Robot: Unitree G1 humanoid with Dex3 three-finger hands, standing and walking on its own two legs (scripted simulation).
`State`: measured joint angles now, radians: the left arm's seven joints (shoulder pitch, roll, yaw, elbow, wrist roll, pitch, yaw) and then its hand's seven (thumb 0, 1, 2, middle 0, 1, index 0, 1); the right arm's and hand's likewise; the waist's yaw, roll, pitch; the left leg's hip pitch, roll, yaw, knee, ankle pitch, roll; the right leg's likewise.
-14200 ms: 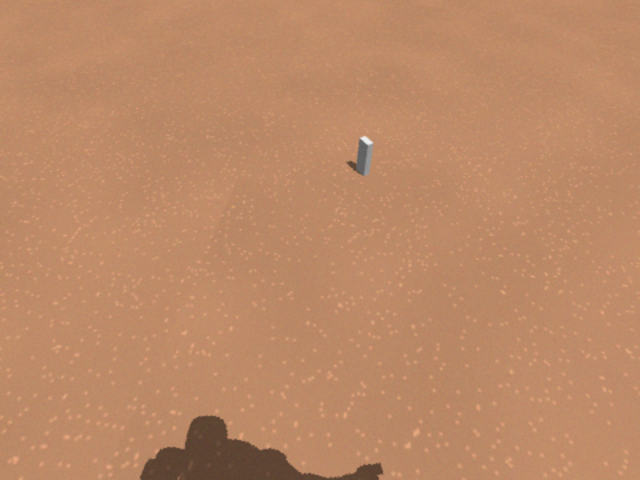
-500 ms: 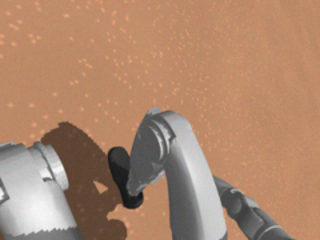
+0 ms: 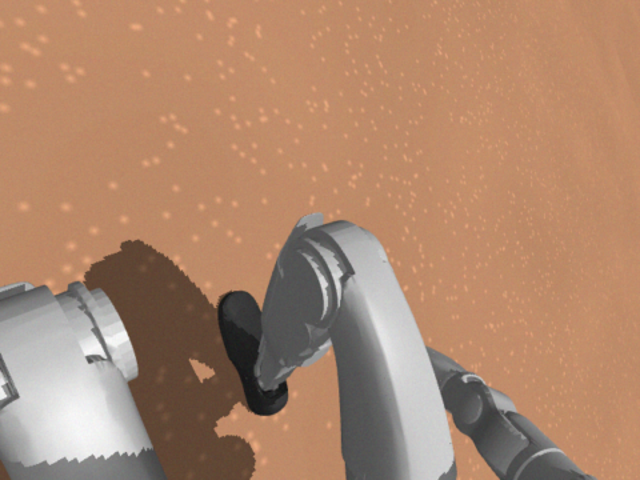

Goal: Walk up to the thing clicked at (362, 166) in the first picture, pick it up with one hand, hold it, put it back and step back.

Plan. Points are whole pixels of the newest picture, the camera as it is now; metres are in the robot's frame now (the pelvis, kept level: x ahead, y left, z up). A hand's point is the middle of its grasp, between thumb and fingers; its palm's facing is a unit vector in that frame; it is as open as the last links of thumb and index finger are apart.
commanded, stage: settle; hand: left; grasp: from the side
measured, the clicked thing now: out of the picture +0.45 +0.30 -0.20
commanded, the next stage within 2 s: hold in 0.98 s
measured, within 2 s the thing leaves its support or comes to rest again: leaves its support in 0.06 s
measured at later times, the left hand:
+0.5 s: hand out of the picture +0.44 +0.34 -0.10, palm faces +0.42 -0.91 -0.04, open 8.8 cm
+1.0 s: hand out of the picture +0.43 +0.34 +0.00, palm faces +0.43 -0.90 -0.08, open 8.8 cm
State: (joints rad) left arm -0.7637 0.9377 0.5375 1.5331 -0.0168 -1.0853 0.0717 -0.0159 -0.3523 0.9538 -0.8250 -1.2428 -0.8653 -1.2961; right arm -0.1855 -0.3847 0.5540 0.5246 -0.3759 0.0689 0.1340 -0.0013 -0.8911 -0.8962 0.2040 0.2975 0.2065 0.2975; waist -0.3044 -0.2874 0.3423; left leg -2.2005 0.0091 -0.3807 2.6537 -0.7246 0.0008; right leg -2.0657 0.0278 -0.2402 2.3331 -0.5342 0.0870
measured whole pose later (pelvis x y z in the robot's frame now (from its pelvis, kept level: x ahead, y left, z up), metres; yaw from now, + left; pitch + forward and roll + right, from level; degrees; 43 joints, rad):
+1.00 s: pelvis +0.02 -0.01 +0.05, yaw +9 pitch +30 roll -10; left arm -0.65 0.56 0.44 0.96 -0.08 -0.67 -0.09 -0.01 -0.39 1.06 -0.87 -1.20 -0.90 -1.22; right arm 0.04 -0.31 0.16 0.61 -0.13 0.09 0.10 0.00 -0.87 -0.89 0.20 0.30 0.21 0.30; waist -0.16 -0.04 -0.04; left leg -2.23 0.00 -0.17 2.41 -0.71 0.00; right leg -2.16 -0.06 -0.09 2.27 -0.63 0.04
